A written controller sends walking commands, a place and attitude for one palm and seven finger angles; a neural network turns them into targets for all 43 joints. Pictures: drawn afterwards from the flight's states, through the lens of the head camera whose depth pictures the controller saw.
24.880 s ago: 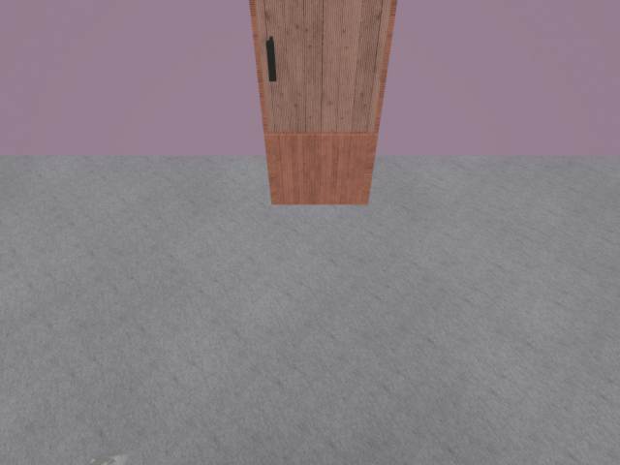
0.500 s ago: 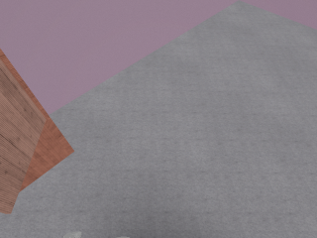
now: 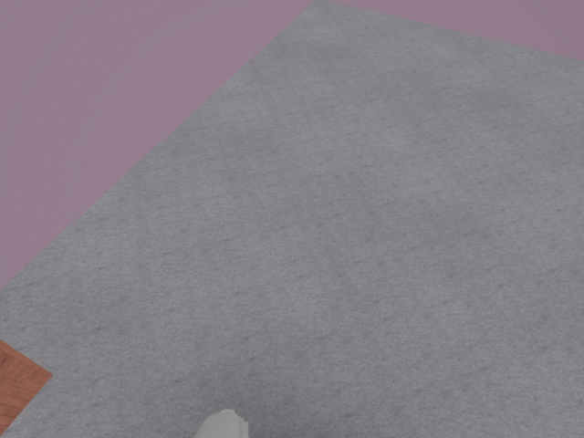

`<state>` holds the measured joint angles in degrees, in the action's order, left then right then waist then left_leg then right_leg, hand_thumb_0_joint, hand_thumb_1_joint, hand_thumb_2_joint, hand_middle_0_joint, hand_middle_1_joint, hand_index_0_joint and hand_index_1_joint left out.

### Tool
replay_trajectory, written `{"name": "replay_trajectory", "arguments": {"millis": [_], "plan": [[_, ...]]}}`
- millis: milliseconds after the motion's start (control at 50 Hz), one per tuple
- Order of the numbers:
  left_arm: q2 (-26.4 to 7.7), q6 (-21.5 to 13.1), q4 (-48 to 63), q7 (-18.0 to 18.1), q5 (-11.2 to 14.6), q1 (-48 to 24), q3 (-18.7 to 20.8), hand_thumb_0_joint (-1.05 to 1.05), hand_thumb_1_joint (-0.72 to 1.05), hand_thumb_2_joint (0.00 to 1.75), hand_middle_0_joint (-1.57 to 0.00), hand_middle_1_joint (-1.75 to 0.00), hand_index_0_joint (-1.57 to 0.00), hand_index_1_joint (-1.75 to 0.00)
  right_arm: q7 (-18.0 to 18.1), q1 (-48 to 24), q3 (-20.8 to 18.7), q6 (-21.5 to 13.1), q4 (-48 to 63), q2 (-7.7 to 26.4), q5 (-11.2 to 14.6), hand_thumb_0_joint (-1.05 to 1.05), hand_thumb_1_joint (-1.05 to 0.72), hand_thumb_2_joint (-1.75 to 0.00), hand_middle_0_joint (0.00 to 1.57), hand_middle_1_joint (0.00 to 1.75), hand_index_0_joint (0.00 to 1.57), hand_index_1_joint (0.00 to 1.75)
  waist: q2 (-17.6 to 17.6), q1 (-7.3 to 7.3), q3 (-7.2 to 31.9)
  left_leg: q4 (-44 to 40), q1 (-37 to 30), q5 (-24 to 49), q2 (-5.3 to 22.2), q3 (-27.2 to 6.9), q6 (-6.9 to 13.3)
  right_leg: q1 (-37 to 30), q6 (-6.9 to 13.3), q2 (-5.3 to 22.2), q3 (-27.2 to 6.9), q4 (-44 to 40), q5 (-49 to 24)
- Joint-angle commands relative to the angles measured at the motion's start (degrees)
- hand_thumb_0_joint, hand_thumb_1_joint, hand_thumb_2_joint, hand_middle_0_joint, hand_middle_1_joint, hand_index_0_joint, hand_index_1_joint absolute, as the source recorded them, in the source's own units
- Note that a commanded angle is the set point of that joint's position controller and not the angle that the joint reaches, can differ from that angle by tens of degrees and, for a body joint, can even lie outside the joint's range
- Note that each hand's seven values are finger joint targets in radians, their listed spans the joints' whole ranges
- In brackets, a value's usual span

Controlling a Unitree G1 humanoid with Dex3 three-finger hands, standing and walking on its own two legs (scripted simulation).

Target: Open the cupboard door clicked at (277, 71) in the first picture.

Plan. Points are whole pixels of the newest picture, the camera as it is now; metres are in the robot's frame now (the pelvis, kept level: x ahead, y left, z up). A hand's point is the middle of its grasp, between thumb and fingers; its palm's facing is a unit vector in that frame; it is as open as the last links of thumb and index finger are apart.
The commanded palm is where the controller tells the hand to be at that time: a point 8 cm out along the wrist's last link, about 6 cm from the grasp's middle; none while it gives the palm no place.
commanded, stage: walk to a spot facing it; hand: left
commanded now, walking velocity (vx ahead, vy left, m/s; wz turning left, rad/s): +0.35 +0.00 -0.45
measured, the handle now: out of the picture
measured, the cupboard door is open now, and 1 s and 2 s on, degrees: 45 45 45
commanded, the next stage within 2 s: turn to face it in 0.84 s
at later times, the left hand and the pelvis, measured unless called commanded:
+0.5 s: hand (247, 274) +0.41 +0.11 -0.15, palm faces -0.34 -0.91 -0.21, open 7.4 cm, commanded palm none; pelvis +0.22 -0.03 -0.01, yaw -16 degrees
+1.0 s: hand (272, 266) +0.45 +0.07 -0.19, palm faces -0.26 -0.95 -0.16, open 7.3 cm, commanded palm none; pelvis +0.46 -0.12 -0.02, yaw -19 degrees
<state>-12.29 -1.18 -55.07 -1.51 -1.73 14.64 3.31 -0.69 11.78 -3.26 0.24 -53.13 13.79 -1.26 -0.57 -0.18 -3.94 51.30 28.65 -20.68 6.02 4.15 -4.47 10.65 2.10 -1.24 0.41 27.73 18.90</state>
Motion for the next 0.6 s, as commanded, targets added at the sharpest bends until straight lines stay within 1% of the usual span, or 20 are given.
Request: {"name": "replay_trajectory", "arguments": {"millis": [0,40,60,80,100,120,160,200,240,300,360,400,440,460,480,500,520,540,560,580], "plan": [[-11.7,-1.7,2.3,0.5,0.3,-0.1,3.5,0.00,0.90,0.90,-0.20,-0.30,-0.20,-0.30,-0.1,-2.4,-0.8,-3.0,5.7,2.7,0.3,0.00,-0.90,-0.90,0.20,0.30,0.20,0.30,-6.2,0.47,2.7,-12.4,-3.9,3.7,-3.1,1.4,0.7,-2.3,8.5,12.5,-13.8,-10.0,-10.8],[-11.0,-1.5,2.4,0.4,0.8,-1.8,3.5,0.00,0.90,0.90,-0.20,-0.30,-0.20,-0.30,0.5,1.5,-1.0,-3.6,4.3,4.2,0.2,0.00,-0.90,-0.90,0.20,0.30,0.20,0.30,-4.9,-2.29,2.0,-19.5,-14.9,8.5,-4.1,2.2,1.2,4.1,6.6,10.3,-12.0,-6.7,-9.8],[-9.3,-1.5,2.9,0.3,0.8,-3.1,3.2,0.00,0.90,0.90,-0.20,-0.30,-0.20,-0.30,1.2,8.1,-1.5,-4.1,2.2,6.6,0.0,0.00,-0.90,-0.90,0.20,0.30,0.20,0.30,-0.8,-5.60,4.6,-23.9,-26.4,7.8,-2.6,0.5,2.3,9.7,4.7,7.4,-9.8,1.7,-12.4],[-5.7,-1.4,3.6,-0.1,1.3,-1.9,2.5,0.00,0.90,0.90,-0.20,-0.30,-0.20,-0.30,2.0,17.0,-3.1,-4.7,0.2,13.1,-1.0,0.00,-0.90,-0.90,0.20,0.30,0.20,0.30,13.9,-9.05,10.4,-28.2,-37.9,0.1,10.5,-17.0,7.1,19.3,1.3,0.1,-3.6,19.0,-1.9],[-4.1,-1.7,5.5,-0.4,1.3,-2.9,1.6,0.00,0.90,0.90,-0.20,-0.30,-0.20,-0.30,2.4,22.9,-3.2,-4.4,-0.6,16.4,-1.5,0.00,-0.90,-0.90,0.20,0.30,0.20,0.30,20.9,-9.94,12.9,-35.5,-41.1,-2.7,23.8,-34.1,13.5,27.7,-0.2,-3.1,-0.4,37.5,15.9],[-5.2,-1.9,5.5,-0.3,0.5,-5.5,1.9,0.00,0.90,0.90,-0.20,-0.30,-0.20,-0.30,2.5,20.1,-2.5,-4.2,-0.6,14.2,-1.3,0.00,-0.90,-0.90,0.20,0.30,0.20,0.30,14.3,-8.60,9.6,-37.5,-35.3,-3.1,24.7,-35.1,14.7,31.0,0.3,0.6,-4.3,46.0,13.2],[-4.2,-1.6,4.0,-1.1,0.0,-6.1,2.2,0.00,0.90,0.90,-0.20,-0.30,-0.20,-0.30,2.3,10.9,-0.9,-4.6,1.8,8.2,-1.1,0.00,-0.90,-0.90,0.20,0.30,0.20,0.30,9.9,-3.53,0.9,-38.8,-23.1,1.7,19.6,-22.2,11.9,30.9,-0.7,5.9,-3.4,49.5,2.5],[-2.3,-0.3,3.0,-1.8,-0.1,-3.7,1.8,0.00,0.90,0.90,-0.20,-0.30,-0.20,-0.30,2.5,8.0,-0.1,-5.3,1.5,5.6,-0.8,0.00,-0.90,-0.90,0.20,0.30,0.20,0.30,9.5,-0.61,1.1,-38.7,-21.8,11.1,15.7,-10.1,9.6,28.6,-1.8,7.1,-1.8,45.3,-2.1],[-1.1,0.4,3.4,-2.0,-0.1,-4.8,1.2,0.00,0.90,0.90,-0.20,-0.30,-0.20,-0.30,2.4,9.9,-0.1,-5.6,0.0,5.4,-0.5,0.00,-0.90,-0.90,0.20,0.30,0.20,0.30,9.5,-0.70,2.6,-38.2,-24.2,20.3,13.6,-2.8,9.6,27.8,-2.4,7.2,0.2,38.3,-3.6],[0.0,0.5,4.7,-2.1,-0.2,-8.8,0.6,0.00,0.90,0.90,-0.20,-0.30,-0.20,-0.30,2.0,12.3,-0.3,-5.1,-1.7,5.3,-0.7,0.00,-0.90,-0.90,0.20,0.30,0.20,0.30,8.2,-1.67,1.9,-38.3,-24.1,21.1,12.4,3.2,9.1,24.7,-2.2,7.0,3.4,25.9,-5.7],[0.0,0.6,5.7,-2.1,-0.2,-13.5,0.4,0.00,0.90,0.90,-0.20,-0.30,-0.20,-0.30,1.7,14.1,-0.3,-4.6,-2.9,5.3,-0.9,0.00,-0.90,-0.90,0.20,0.30,0.20,0.30,7.6,-2.95,-0.4,-39.1,-22.3,18.7,13.0,5.1,9.3,20.6,-1.7,5.7,6.2,16.4,-7.0],[-0.9,0.5,6.0,-2.0,-0.1,-14.2,0.6,0.00,0.90,0.90,-0.20,-0.30,-0.20,-0.30,1.5,13.9,-0.4,-4.2,-3.5,5.6,-1.1,0.00,-0.90,-0.90,0.20,0.30,0.20,0.30,9.2,-2.34,-0.7,-37.7,-23.0,18.8,13.9,5.7,9.0,17.8,-0.8,5.1,6.4,12.9,-6.5],[-2.1,0.1,5.0,-1.9,-0.1,-11.7,0.9,0.00,0.90,0.90,-0.20,-0.30,-0.20,-0.30,1.6,13.8,-0.4,-3.9,-4.0,6.6,-1.0,0.00,-0.90,-0.90,0.20,0.30,0.20,0.30,7.6,-0.44,1.2,-32.0,-23.3,27.6,13.6,7.0,8.2,10.3,0.6,3.0,8.4,9.6,-5.4],[-3.2,-0.3,3.0,-1.7,-0.2,-5.7,1.3,0.00,0.90,0.90,-0.20,-0.30,-0.20,-0.30,1.6,12.8,-0.4,-3.8,-4.1,7.2,-0.8,0.00,-0.90,-0.90,0.20,0.30,0.20,0.30,6.2,2.73,4.2,-23.8,-22.4,34.1,11.9,8.8,7.1,1.8,1.6,1.0,9.7,6.4,-5.8],[-6.5,-1.1,-0.2,-1.2,-0.3,4.4,2.3,0.00,0.90,0.90,-0.20,-0.30,-0.20,-0.30,1.2,11.4,-0.2,-4.0,-3.8,6.7,-0.1,0.00,-0.90,-0.90,0.20,0.30,0.20,0.30,1.0,7.41,9.6,-10.2,-14.2,34.4,9.1,10.7,5.2,-15.1,3.6,2.2,6.6,3.8,-5.9],[-13.9,-1.7,-2.7,0.1,-0.5,14.4,4.4,0.00,0.90,0.90,-0.20,-0.30,-0.20,-0.30,0.7,10.7,0.5,-4.2,-1.7,2.7,1.1,0.00,-0.90,-0.90,0.20,0.30,0.20,0.30,-14.7,11.38,16.8,10.7,3.6,5.8,1.1,12.9,2.5,-30.8,9.4,18.6,-17.2,-1.7,-4.0],[-17.0,-1.4,-3.3,0.7,1.2,15.6,4.5,0.00,0.90,0.90,-0.20,-0.30,-0.20,-0.30,1.0,6.4,0.1,-4.1,0.4,2.4,1.2,0.00,-0.90,-0.90,0.20,0.30,0.20,0.30,-14.9,10.70,15.4,23.7,12.5,-15.6,-2.3,4.3,2.1,-29.7,13.5,27.2,-31.7,-10.1,-12.0],[-15.2,-1.5,-2.3,1.1,1.4,11.1,3.9,0.00,0.90,0.90,-0.20,-0.30,-0.20,-0.30,1.0,4.3,-0.3,-4.2,0.0,3.1,0.9,0.00,-0.90,-0.90,0.20,0.30,0.20,0.30,-12.3,8.81,11.4,27.1,14.3,-9.1,0.9,-1.8,2.5,-22.5,12.8,25.5,-28.4,-10.6,-12.8],[-11.8,-1.5,-1.3,1.4,1.4,6.6,3.0,0.00,0.90,0.90,-0.20,-0.30,-0.20,-0.30,1.3,3.2,-0.5,-3.9,-0.5,2.8,0.7,0.00,-0.90,-0.90,0.20,0.30,0.20,0.30,-9.1,6.06,7.3,26.0,13.6,-4.3,3.0,-3.0,2.2,-15.8,11.8,23.6,-23.7,-11.0,-14.0],[-8.9,-1.8,-0.3,1.5,1.4,2.5,2.0,0.00,0.90,0.90,-0.20,-0.30,-0.20,-0.30,1.3,4.5,-0.4,-3.4,-1.9,2.1,0.2,0.00,-0.90,-0.90,0.20,0.30,0.20,0.30,-5.8,3.07,5.4,21.6,9.7,-1.1,4.7,-3.6,1.8,-9.0,10.3,21.0,-16.6,-11.8,-15.3]]}}
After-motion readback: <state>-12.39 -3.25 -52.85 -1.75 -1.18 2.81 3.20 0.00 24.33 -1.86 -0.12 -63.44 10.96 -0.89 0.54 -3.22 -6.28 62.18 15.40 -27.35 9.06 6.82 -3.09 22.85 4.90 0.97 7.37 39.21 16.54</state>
